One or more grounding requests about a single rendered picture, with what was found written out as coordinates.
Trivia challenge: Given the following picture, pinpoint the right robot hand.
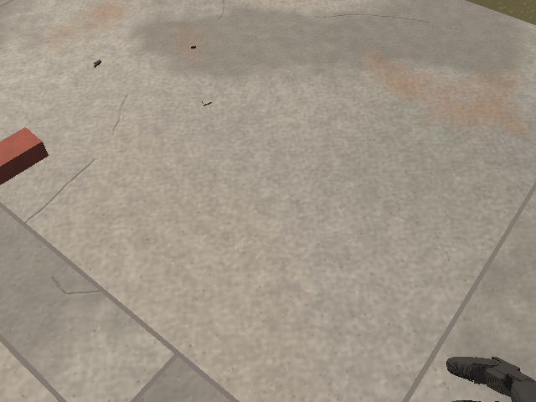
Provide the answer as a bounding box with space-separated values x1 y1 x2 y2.
446 357 536 402

